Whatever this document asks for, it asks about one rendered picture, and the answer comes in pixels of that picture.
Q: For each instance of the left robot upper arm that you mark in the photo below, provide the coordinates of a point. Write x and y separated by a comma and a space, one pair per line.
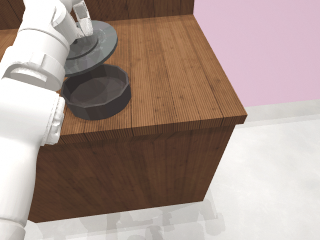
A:
30, 117

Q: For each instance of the table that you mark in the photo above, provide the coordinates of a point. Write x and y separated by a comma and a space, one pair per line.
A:
165, 146

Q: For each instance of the pot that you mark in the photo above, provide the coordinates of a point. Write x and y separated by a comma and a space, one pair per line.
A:
97, 94

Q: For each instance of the left robot forearm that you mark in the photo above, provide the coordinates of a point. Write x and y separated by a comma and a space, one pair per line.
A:
42, 45

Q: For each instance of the left robot hand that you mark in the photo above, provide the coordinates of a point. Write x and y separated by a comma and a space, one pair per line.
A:
83, 18

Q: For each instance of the lid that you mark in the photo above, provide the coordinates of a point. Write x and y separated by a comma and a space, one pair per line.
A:
89, 52

